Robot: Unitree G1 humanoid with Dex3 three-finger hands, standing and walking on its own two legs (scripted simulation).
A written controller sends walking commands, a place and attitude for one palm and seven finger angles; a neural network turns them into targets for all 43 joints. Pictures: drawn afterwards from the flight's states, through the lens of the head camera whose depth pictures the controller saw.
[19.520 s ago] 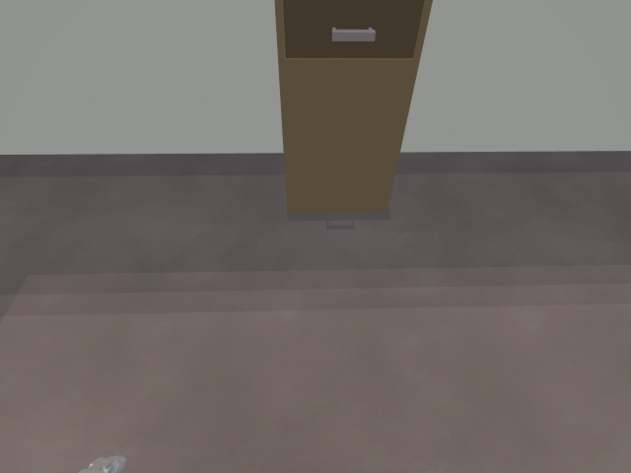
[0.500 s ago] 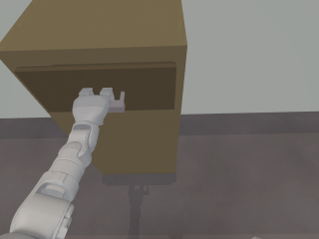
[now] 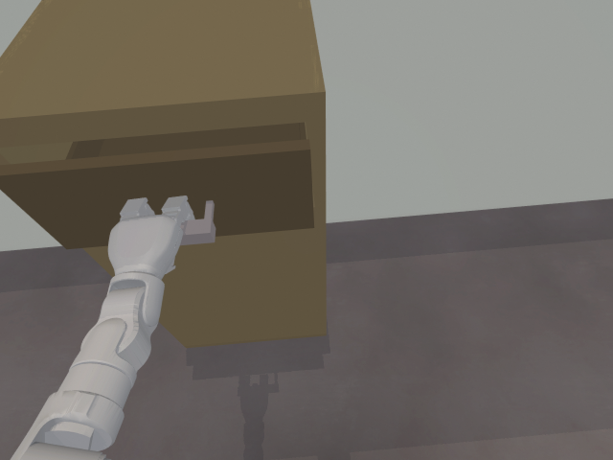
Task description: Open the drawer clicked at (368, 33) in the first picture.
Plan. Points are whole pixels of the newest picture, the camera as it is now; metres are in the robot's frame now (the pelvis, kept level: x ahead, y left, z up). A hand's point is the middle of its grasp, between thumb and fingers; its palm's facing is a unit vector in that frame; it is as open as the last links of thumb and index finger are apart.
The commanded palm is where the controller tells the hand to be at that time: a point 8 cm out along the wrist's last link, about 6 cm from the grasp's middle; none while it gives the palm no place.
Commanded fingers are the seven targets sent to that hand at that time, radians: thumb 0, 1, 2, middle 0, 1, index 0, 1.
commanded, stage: pull the drawer open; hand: left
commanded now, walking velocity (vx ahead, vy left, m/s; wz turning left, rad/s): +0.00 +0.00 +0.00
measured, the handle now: (169, 222) +0.43 +0.21 +0.04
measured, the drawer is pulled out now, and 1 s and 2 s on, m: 0.05 0.13 0.29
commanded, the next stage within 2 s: none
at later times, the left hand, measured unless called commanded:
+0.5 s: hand (157, 300) +0.32 +0.21 +0.02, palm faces -0.01 -0.05 -1.00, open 5.7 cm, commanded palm +0.30 +0.21 +0.07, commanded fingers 0.00 0.90 0.90 -0.40 -1.35 -0.40 -1.35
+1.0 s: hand (156, 313) +0.30 +0.20 +0.02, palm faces +0.01 -0.08 -1.00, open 5.7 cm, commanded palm +0.24 +0.20 +0.07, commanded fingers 0.00 0.90 0.90 -0.40 -1.35 -0.40 -1.35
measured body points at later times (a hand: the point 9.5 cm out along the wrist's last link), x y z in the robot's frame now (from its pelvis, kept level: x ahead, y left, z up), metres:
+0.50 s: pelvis +0.00 -0.01 +0.00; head +0.04 -0.03 +0.45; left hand +0.32 +0.21 +0.07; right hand +0.22 -0.22 -0.11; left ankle -0.06 +0.11 -0.73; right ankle +0.01 -0.13 -0.73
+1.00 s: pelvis -0.02 -0.01 +0.00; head +0.02 -0.05 +0.45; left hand +0.30 +0.21 +0.07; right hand +0.10 -0.28 -0.13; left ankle -0.06 +0.11 -0.73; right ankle +0.01 -0.13 -0.73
